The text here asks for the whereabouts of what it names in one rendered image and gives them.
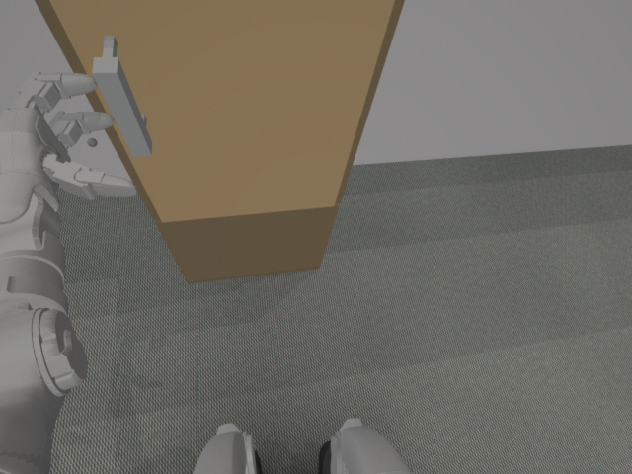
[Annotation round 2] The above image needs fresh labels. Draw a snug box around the left robot forearm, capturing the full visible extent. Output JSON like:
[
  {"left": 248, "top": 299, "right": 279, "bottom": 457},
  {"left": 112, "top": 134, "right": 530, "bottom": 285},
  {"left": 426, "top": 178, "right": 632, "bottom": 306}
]
[{"left": 0, "top": 172, "right": 68, "bottom": 319}]

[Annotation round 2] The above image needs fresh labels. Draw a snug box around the left robot shin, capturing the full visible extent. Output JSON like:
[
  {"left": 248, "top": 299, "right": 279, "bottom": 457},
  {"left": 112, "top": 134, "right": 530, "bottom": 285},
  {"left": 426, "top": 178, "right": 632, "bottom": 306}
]
[{"left": 217, "top": 424, "right": 240, "bottom": 435}]

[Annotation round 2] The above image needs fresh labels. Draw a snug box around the handle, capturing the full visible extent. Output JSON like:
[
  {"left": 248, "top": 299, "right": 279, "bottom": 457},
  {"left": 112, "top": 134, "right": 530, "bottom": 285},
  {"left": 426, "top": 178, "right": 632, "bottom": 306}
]
[{"left": 92, "top": 36, "right": 152, "bottom": 157}]

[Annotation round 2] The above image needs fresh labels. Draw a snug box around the left robot hand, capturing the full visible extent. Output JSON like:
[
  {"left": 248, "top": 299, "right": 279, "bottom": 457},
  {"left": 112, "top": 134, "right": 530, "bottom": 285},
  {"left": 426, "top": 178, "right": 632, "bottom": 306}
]
[{"left": 0, "top": 71, "right": 137, "bottom": 200}]

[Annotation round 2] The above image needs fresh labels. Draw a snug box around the cupboard door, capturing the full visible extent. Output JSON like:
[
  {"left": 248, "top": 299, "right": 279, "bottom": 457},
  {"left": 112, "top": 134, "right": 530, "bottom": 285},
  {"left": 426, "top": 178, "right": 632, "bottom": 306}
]
[{"left": 49, "top": 0, "right": 395, "bottom": 223}]

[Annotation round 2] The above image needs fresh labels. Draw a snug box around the left robot thigh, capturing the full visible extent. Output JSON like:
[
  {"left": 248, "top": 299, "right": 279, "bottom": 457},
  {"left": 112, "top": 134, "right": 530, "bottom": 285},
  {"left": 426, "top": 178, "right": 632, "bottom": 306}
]
[{"left": 193, "top": 431, "right": 257, "bottom": 474}]

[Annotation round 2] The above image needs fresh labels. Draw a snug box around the robot left upper arm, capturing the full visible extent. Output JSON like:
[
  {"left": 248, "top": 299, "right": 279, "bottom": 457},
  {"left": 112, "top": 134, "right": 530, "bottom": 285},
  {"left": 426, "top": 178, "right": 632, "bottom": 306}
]
[{"left": 0, "top": 308, "right": 88, "bottom": 474}]

